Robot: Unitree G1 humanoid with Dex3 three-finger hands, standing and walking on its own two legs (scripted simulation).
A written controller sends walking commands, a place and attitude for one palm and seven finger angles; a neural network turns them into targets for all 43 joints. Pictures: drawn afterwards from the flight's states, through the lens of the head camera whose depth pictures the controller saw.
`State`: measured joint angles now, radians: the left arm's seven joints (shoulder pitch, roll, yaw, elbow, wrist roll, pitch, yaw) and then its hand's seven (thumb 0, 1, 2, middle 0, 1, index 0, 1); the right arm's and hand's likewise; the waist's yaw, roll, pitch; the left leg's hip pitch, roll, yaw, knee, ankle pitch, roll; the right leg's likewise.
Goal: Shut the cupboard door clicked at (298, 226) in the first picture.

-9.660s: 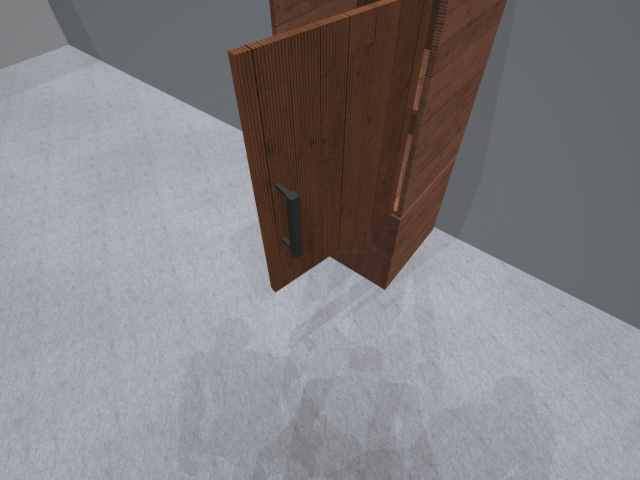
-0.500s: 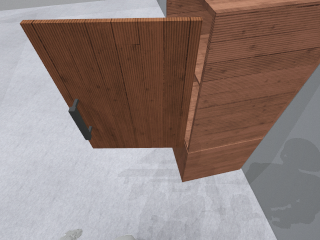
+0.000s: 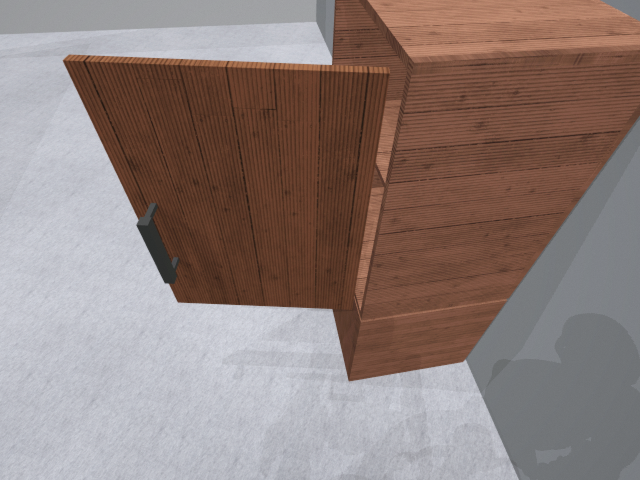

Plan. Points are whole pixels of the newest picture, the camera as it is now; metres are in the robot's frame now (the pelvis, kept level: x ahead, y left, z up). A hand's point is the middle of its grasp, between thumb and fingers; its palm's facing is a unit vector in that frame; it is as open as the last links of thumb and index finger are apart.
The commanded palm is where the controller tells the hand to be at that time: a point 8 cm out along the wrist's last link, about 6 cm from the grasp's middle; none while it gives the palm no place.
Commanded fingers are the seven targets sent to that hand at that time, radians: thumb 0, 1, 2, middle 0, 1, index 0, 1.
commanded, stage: come to a stop and stand still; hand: left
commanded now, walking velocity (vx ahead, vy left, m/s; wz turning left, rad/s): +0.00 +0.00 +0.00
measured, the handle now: (161, 245) +0.52 +0.34 -0.10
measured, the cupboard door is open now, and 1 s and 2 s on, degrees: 78 78 78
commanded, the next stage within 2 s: look again from close up in 0.08 s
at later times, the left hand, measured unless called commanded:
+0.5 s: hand out of the picture +0.01 +0.20 -0.18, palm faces +0.01 -0.98 -0.21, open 7.3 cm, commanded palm none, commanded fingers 0.00 0.90 0.90 -0.20 -0.30 -0.20 -0.30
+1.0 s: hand out of the picture +0.01 +0.21 -0.18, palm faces +0.02 -0.98 -0.17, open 7.4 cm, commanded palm none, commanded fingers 0.00 0.90 0.90 -0.20 -0.30 -0.20 -0.30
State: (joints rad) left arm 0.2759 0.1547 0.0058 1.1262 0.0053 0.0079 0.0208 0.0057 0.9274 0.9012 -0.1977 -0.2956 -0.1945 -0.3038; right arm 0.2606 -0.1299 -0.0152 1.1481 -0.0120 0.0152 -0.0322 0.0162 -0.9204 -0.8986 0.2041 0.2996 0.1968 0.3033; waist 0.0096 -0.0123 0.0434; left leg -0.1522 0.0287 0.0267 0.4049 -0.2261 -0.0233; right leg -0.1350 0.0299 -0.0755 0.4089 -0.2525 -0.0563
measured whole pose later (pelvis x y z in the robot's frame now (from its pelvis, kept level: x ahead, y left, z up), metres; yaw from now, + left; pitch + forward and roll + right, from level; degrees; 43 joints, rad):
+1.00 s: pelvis +0.02 +0.04 -0.01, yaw -1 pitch -1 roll +0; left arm 0.32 0.15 0.00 1.09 0.02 -0.01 0.02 0.01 0.91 0.90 -0.20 -0.30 -0.20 -0.30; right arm 0.30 -0.17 0.01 1.10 -0.02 0.00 -0.01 0.01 -0.91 -0.90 0.20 0.30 0.20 0.30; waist 0.02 0.00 0.03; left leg -0.19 -0.03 0.05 0.52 -0.32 0.04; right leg -0.19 -0.02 -0.04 0.53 -0.33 0.00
